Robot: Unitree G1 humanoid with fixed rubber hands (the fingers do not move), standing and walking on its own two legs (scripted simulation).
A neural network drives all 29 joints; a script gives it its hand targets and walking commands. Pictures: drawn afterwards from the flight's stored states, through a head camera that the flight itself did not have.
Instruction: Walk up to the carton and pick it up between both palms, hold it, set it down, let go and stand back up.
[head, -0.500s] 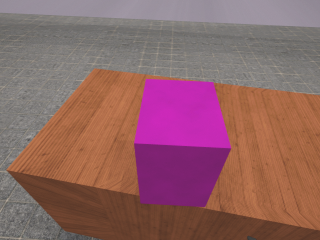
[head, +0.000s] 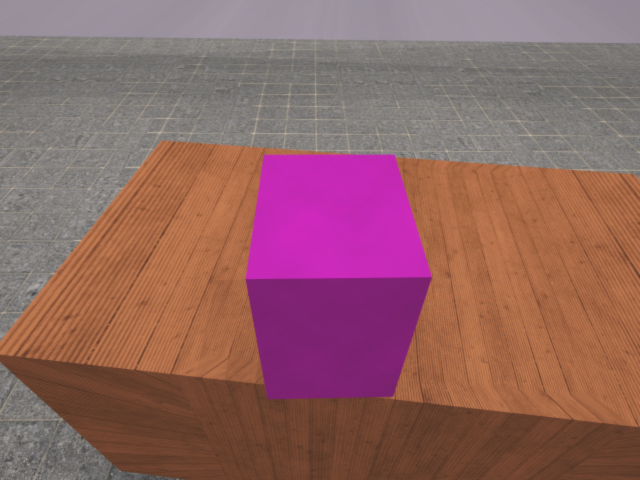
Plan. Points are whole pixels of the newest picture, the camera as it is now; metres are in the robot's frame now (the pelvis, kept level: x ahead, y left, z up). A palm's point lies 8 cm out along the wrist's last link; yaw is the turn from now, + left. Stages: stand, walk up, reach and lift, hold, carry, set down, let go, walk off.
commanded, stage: stand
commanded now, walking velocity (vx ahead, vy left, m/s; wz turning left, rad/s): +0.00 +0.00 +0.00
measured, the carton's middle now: (330, 278) +0.44 -0.02 +0.02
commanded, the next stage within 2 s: none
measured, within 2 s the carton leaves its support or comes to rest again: neither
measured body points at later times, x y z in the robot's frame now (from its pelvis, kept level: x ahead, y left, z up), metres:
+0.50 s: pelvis +0.04 +0.01 +0.01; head +0.03 +0.02 +0.46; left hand +0.09 +0.25 -0.14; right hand +0.05 -0.24 -0.14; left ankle +0.00 +0.12 -0.73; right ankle +0.06 -0.10 -0.73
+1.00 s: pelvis +0.03 +0.02 +0.01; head +0.04 +0.02 +0.46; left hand +0.03 +0.24 -0.15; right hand -0.01 -0.20 -0.15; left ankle +0.00 +0.12 -0.73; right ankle +0.07 -0.10 -0.73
